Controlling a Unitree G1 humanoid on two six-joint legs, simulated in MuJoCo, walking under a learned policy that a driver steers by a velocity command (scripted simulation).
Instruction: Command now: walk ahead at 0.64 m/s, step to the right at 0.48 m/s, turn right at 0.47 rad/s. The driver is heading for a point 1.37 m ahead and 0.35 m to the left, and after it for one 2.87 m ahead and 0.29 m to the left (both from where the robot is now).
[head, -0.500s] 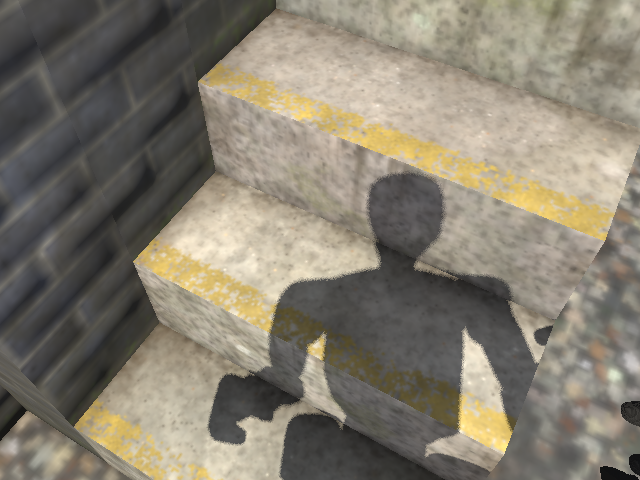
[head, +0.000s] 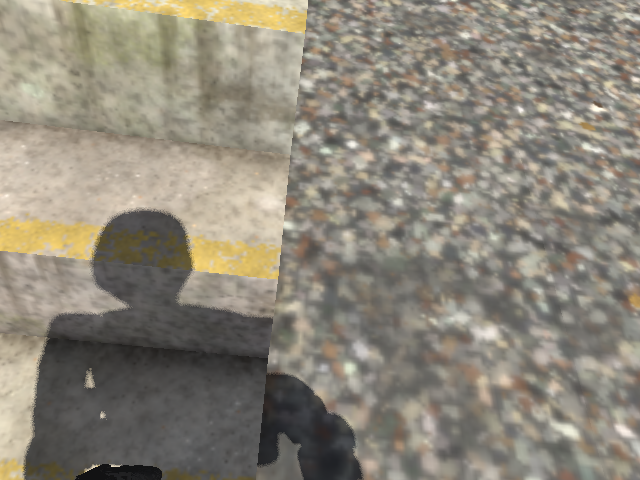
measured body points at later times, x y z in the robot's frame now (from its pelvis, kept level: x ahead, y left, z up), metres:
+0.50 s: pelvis +0.17 -0.19 +0.00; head +0.20 -0.19 +0.45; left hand +0.11 +0.11 -0.11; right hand +0.41 -0.42 -0.09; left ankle +0.15 -0.11 -0.64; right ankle +0.13 -0.28 -0.74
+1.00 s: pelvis +0.22 -0.27 -0.01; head +0.25 -0.22 +0.44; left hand +0.28 +0.07 -0.08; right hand +0.51 -0.43 -0.09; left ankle +0.23 -0.13 -0.74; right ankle +0.33 -0.35 -0.73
